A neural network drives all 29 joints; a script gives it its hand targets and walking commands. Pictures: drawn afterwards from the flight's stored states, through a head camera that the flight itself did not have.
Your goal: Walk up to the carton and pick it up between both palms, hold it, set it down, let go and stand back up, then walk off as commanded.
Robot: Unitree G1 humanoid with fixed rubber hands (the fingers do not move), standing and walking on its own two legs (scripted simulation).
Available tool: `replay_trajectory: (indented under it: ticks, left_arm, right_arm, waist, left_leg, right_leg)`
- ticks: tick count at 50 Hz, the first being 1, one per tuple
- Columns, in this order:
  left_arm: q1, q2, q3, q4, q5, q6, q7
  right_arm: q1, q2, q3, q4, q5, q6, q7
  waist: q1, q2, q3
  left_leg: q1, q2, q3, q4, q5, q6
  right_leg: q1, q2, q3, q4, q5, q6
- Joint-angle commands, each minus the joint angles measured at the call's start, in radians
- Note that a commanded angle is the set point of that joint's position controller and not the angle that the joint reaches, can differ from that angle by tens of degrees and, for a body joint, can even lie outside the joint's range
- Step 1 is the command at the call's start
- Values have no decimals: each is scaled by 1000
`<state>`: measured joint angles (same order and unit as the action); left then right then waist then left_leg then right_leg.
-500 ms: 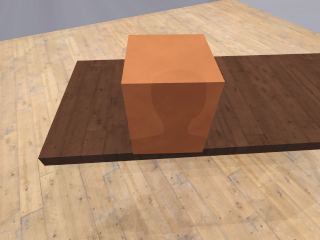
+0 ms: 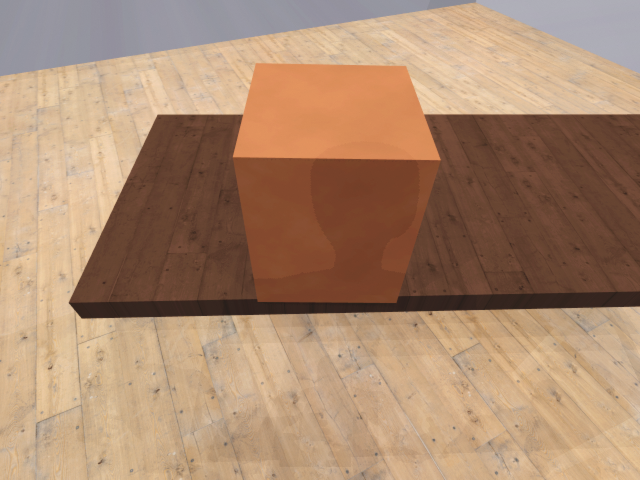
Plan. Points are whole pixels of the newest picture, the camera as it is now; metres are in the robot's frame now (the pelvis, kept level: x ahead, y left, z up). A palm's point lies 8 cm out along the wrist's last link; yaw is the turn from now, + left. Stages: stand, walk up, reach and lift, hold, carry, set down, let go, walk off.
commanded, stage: walk up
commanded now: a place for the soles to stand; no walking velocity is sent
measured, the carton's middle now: (329, 188) +0.47 +0.00 +0.13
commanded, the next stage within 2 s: reach and lift in 1.04 s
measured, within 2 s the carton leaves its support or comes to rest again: neither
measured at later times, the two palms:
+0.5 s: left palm out of the picture +0.06 +0.29 -0.09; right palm out of the picture +0.10 -0.34 -0.11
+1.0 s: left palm out of the picture +0.08 +0.30 -0.10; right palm out of the picture +0.10 -0.33 -0.09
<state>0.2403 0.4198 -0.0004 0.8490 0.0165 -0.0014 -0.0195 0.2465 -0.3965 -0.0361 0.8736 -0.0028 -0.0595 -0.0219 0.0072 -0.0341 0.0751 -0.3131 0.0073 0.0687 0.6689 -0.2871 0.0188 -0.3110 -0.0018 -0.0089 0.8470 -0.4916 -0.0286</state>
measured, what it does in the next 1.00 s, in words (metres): steps on the spot: right foot, then left foot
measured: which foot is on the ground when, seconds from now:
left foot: down 0.00-0.20, up 0.22-0.48, down 0.50-1.00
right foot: up 0.00-0.16, down 0.18-1.00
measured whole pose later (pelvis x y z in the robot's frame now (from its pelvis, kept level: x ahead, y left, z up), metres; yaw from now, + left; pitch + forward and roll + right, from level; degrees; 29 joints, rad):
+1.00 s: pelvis +0.00 -0.01 +0.01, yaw +0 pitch -1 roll +0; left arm 0.20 0.41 0.00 0.92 0.02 -0.02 -0.02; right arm 0.12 -0.39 -0.04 0.97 0.00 -0.04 -0.01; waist 0.01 -0.02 0.08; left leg -0.32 0.02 0.00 0.64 -0.30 -0.02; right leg -0.29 -0.02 -0.02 0.66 -0.34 -0.01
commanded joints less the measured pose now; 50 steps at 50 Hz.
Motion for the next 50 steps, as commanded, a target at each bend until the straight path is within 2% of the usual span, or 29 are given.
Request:
replay_trajectory:
  ticks: [1,2,4,6,7,8,9,10,11,12,13,16,18,20,21,23,24,25,26,27,28,29,30,32,36,40,43,47,50]
  left_arm:
    - [30,193,93,-53,-6,14,-10]
    - [58,187,100,-26,-2,11,-14]
    - [31,173,99,-28,-10,1,-9]
    - [70,149,92,-29,-6,-18,-2]
    - [116,158,95,2,-2,-26,5]
    - [113,168,99,19,9,-33,13]
    - [109,228,109,9,29,-43,24]
    - [17,277,112,-22,27,-55,27]
    - [-8,306,120,-25,28,-52,21]
    - [-47,297,117,-15,24,-52,20]
    - [-35,257,99,-7,20,-54,21]
    - [3,213,95,19,8,-59,23]
    - [-21,215,89,-3,9,-54,25]
    - [-23,215,91,-9,-4,-45,29]
    - [-50,216,85,-11,-8,-42,27]
    - [-75,181,75,-23,-20,-33,27]
    - [-97,165,64,-36,-20,-33,26]
    - [-90,160,66,-36,-20,-28,24]
    - [-69,161,61,-27,-17,-21,21]
    - [-62,159,61,-8,-12,-17,18]
    - [-30,164,62,-3,-7,-19,15]
    - [-39,161,70,7,0,-27,16]
    - [-51,177,67,5,0,-34,12]
    - [-80,202,71,17,0,-43,13]
    - [-99,192,64,28,3,-41,13]
    - [-78,167,61,48,-3,-34,13]
    - [-114,179,63,43,-2,-37,12]
    - [-123,179,58,42,-6,-35,16]
    - [-139,181,65,47,1,-36,18]
  right_arm:
    - [-37,-299,-83,-66,-18,-32,-15]
    - [-58,-284,-80,-63,-18,-30,-7]
    - [-36,-291,-81,-56,-31,-22,6]
    - [-55,-278,-77,-65,-27,-5,9]
    - [-80,-263,-71,-63,-16,2,14]
    - [-90,-215,-55,-70,-3,10,12]
    - [-58,-141,-36,-82,6,13,12]
    - [-62,-115,-22,-80,9,21,4]
    - [-67,-190,-44,-59,8,27,-1]
    - [-30,-194,-47,-41,11,28,-2]
    - [-48,-209,-46,-34,10,27,1]
    - [-50,-175,-33,-20,6,13,3]
    - [-37,-161,-26,-10,9,12,-3]
    - [-34,-160,-32,-4,3,6,-7]
    - [-13,-164,-34,16,5,3,-9]
    - [-14,-189,-49,17,-4,-3,-8]
    - [-5,-205,-52,16,-3,-4,-12]
    - [-12,-251,-56,20,-7,-7,-13]
    - [-53,-271,-51,13,-7,-8,-7]
    - [-96,-271,-51,16,-2,-5,-2]
    - [-139,-264,-48,5,-7,-2,3]
    - [-157,-234,-42,11,-2,5,7]
    - [-166,-216,-28,8,2,5,9]
    - [-143,-183,-30,26,0,6,14]
    - [-120,-188,-28,50,-1,1,16]
    - [-151,-208,-24,47,0,-4,9]
    - [-157,-193,-20,54,6,-2,8]
    - [-139,-207,-25,63,7,3,6]
    - [-142,-193,-22,67,9,6,9]
  waist:
    - [5,141,67]
    - [15,206,46]
    - [-12,265,55]
    - [13,229,15]
    - [43,230,-33]
    - [52,126,-46]
    - [37,-85,-72]
    - [33,-135,21]
    - [26,-66,15]
    - [8,-121,28]
    - [16,-116,46]
    - [24,-152,-57]
    - [12,-182,-100]
    - [3,-148,-95]
    - [-10,-155,-114]
    - [-29,-77,-123]
    - [-30,-45,-148]
    - [-22,12,-158]
    - [3,40,-124]
    - [10,68,-96]
    - [32,130,-96]
    - [29,94,-86]
    - [27,128,-67]
    - [-3,91,-71]
    - [-6,49,-125]
    - [10,91,-126]
    - [10,31,-150]
    - [-5,47,-148]
    - [-15,-3,-134]
  left_leg:
    - [-3,306,-412,-381,-189,217]
    - [-28,262,-343,-360,-185,194]
    - [-57,214,-312,-342,-126,170]
    - [-54,196,-263,-237,-21,171]
    - [-83,170,-209,-164,-5,139]
    - [-115,146,-183,-42,40,99]
    - [-194,70,-92,161,45,36]
    - [-283,-24,-72,166,-223,1]
    - [-211,8,-153,182,-292,18]
    - [-192,17,-161,190,-273,22]
    - [-208,12,-162,154,-252,17]
    - [-171,12,-76,72,-179,6]
    - [-99,3,-66,49,-165,-1]
    - [-30,-4,-47,-49,-84,-1]
    - [42,-7,-32,-105,30,4]
    - [169,45,-96,-107,335,31]
    - [196,109,-193,-125,390,57]
    - [163,197,-310,-172,286,106]
    - [80,245,-377,-221,132,149]
    - [2,253,-395,-255,21,169]
    - [-4,220,-326,-242,-36,133]
    - [-58,168,-293,-227,-68,93]
    - [-65,118,-215,-204,-89,53]
    - [19,63,-159,-164,-51,28]
    - [77,87,-183,-165,79,42]
    - [59,124,-223,-188,147,55]
    - [76,88,-173,-142,222,44]
    - [101,93,-181,-141,213,46]
    - [87,83,-167,-141,160,37]
  right_leg:
    - [-191,-65,87,111,-37,-8]
    - [-135,-75,57,69,-13,1]
    - [-61,-58,10,-56,-24,10]
    - [37,-39,-12,-266,36,1]
    - [137,-26,-29,-356,121,-11]
    - [200,-36,25,-440,153,-21]
    - [220,-191,300,-542,172,-49]
    - [124,-307,480,-623,71,-82]
    - [52,-349,488,-605,-1,-130]
    - [61,-324,440,-584,0,-121]
    - [80,-284,384,-562,102,-89]
    - [234,-220,235,-416,641,-87]
    - [232,-227,204,-351,819,-107]
    - [192,-214,174,-318,850,-92]
    - [135,-198,131,-298,791,-90]
    - [17,-148,71,-244,610,-40]
    - [-27,-114,56,-220,467,-22]
    - [-28,-76,47,-194,309,0]
    - [-26,-54,32,-204,101,2]
    - [23,-44,46,-218,45,-8]
    - [52,-64,38,-290,55,-16]
    - [90,-81,79,-347,65,-29]
    - [78,-118,119,-410,83,-40]
    - [13,-148,167,-457,53,-59]
    - [42,-129,112,-422,158,-34]
    - [96,-109,85,-383,247,-22]
    - [113,-139,103,-396,276,-37]
    - [77,-138,97,-403,294,-33]
    - [80,-143,117,-426,273,-43]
